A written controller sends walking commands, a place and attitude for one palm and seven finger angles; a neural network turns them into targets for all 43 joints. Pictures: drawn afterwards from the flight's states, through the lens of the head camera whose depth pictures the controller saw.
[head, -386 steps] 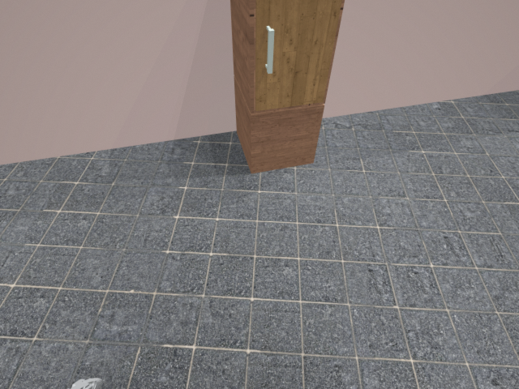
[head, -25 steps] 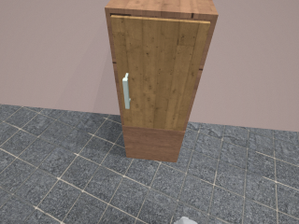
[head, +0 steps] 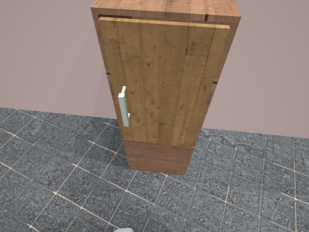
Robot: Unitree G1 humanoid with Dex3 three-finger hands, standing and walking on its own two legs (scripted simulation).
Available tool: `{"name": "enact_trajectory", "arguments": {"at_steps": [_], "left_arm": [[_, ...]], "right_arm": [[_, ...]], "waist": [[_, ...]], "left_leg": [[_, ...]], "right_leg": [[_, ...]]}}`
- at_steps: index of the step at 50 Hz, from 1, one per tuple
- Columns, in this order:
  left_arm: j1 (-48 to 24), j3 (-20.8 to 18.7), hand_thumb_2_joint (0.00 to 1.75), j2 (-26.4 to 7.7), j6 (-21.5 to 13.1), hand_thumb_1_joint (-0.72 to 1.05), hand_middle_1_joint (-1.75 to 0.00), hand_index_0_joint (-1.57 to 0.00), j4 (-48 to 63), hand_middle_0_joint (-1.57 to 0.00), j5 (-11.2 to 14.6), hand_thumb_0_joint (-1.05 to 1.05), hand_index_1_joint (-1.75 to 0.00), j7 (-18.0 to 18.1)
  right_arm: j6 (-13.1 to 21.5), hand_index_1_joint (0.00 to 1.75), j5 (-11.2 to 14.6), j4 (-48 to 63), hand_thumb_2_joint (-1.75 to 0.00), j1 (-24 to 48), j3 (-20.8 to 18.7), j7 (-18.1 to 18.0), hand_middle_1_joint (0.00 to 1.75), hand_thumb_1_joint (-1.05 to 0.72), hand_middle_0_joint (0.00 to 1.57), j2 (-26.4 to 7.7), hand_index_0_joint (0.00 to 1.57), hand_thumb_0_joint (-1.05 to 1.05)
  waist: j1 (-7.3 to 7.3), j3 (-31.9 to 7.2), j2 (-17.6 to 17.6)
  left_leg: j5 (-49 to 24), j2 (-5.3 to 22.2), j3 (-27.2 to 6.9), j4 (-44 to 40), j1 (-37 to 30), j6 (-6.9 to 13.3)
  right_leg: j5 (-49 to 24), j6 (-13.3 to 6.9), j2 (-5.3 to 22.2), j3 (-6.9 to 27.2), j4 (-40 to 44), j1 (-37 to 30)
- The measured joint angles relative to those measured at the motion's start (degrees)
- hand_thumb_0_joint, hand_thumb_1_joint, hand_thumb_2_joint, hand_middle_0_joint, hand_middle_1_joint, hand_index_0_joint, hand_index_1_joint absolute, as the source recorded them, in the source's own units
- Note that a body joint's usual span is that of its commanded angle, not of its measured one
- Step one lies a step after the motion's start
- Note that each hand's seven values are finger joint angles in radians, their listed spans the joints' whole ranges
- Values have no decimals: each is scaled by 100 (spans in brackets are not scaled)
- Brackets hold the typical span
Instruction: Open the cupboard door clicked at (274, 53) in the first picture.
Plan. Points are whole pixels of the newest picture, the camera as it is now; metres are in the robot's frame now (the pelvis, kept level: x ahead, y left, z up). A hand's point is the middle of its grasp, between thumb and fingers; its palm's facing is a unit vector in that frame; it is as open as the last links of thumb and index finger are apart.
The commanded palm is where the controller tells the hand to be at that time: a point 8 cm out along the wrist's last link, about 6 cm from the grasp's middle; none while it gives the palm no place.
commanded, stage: come to a stop and stand still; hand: left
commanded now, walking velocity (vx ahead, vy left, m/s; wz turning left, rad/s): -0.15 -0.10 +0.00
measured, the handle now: (125, 107) +0.53 +0.15 -0.06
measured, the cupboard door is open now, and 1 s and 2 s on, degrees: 0 0 0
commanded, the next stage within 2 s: look again from close up in 0.94 s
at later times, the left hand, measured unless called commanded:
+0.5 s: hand out of the picture +0.00 +0.19 -0.17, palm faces +0.00 -0.97 -0.22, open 7.4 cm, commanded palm none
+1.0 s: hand out of the picture -0.06 +0.11 -0.17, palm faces +0.03 -0.99 -0.14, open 7.4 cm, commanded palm none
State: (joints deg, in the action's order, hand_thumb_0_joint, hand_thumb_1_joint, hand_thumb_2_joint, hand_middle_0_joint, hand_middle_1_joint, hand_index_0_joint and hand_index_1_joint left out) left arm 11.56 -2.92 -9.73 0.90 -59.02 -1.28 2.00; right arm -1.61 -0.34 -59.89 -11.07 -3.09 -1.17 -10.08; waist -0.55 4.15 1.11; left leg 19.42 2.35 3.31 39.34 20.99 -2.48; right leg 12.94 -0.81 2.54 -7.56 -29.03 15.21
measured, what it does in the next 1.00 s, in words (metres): steps on the spot: left foot, then right foot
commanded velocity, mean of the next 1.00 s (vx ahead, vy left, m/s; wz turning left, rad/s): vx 0.00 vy -0.04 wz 0.00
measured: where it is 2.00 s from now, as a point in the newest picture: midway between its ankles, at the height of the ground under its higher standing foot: outside the picture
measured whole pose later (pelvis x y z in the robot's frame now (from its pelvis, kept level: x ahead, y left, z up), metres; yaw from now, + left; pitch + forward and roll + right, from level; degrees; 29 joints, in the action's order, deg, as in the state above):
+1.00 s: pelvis -0.04 -0.04 +0.01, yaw -1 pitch -1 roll +0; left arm 17.6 -0.7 -5.4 0.4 -65.3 0.0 1.9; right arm -0.5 -0.5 -67.9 -19.5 -0.9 -1.9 -5.1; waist 1.1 2.4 0.2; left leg 9.8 3.5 -0.2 25.3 14.2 -2.9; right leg 17.4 -1.4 -0.5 -3.6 -25.2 6.7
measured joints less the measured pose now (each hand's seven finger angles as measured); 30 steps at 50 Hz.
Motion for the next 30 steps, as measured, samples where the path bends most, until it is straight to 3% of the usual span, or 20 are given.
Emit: {"name": "enact_trajectory", "arguments": {"at_steps": [2, 4, 6, 9, 12, 18, 22, 25, 30], "left_arm": [[44, -22, 89, -40, 66, 92, -30, -20, 14, -20, 21, 0, -30, 5], [37, -41, 89, -130, 154, 91, -30, -20, 26, -20, 53, 0, -30, 19], [35, -43, 89, -181, 231, 91, -30, -20, 32, -20, 59, 0, -30, 39], [56, -65, 89, -237, 224, 91, -30, -19, 33, -20, 49, 0, -30, 15], [133, -72, 89, -281, 223, 91, -30, -19, 27, -20, 44, 0, -30, -18], [269, -54, 89, -275, 305, 91, -30, -19, -34, -20, 24, 1, -30, -90], [272, 13, 90, -197, 255, 91, -30, -19, -97, -19, 39, 1, -30, -99], [327, 63, 90, -146, 134, 91, -30, -19, -94, -19, 40, 1, -30, -87], [540, 185, 89, 132, 33, 91, -30, -19, -264, -20, 41, 0, -30, -37]], "right_arm": [[29, 30, -8, 82, -90, 110, -8, 11, 30, -92, 20, -22, 20, 1], [54, 30, -37, 151, -90, 220, 13, 12, 30, -91, 20, 40, 20, 1], [66, 30, -59, 230, -90, 307, 64, -17, 30, -91, 20, 91, 20, 1], [78, 30, -70, 294, -90, 427, 127, -59, 30, -91, 20, 165, 20, 1], [121, 30, -45, 325, -90, 475, 161, -77, 30, -91, 20, 242, 20, 1], [129, 30, -59, 267, -90, 365, 141, -45, 30, -90, 21, 285, 20, 1], [101, 30, -71, 127, -90, 173, 45, -7, 30, -91, 21, 174, 21, 0], [35, 30, -56, -28, -90, -46, -11, 24, 30, -91, 21, 87, 21, 0], [-133, 30, -48, -358, -90, -481, -16, 54, 30, -91, 20, -69, 20, 1]], "waist": [[-22, 16, -56], [-74, 62, -264], [-86, 61, -320], [-80, 40, -350], [-79, -40, -386], [36, -197, -275], [166, -271, -174], [184, -350, -210], [139, -487, 24]], "left_leg": [[-669, -18, 74, -580, -263, 105], [-628, -127, 178, -546, -289, 405], [-539, -132, 206, -627, -310, 548], [-717, -123, 211, -942, -369, 576], [-930, -123, 250, -1253, -415, 583], [-1206, -31, 270, -1592, -442, 536], [-1344, 2, 260, -1662, -401, 452], [-1392, -64, 290, -1584, -305, 343], [-537, -25, 2, -1049, -218, 184]], "right_leg": [[165, 92, 35, 6, -284, 68], [696, 139, 115, 186, -787, 239], [1439, 168, -34, 494, -1730, 527], [1441, 236, -202, 771, -2871, 807], [1254, 333, -208, 872, -3197, 803], [1431, 375, -70, 781, -2268, 264], [1415, 272, -8, 668, -1120, -191], [835, 147, 44, 564, 138, -662], [392, 68, -89, 510, 405, -795]]}}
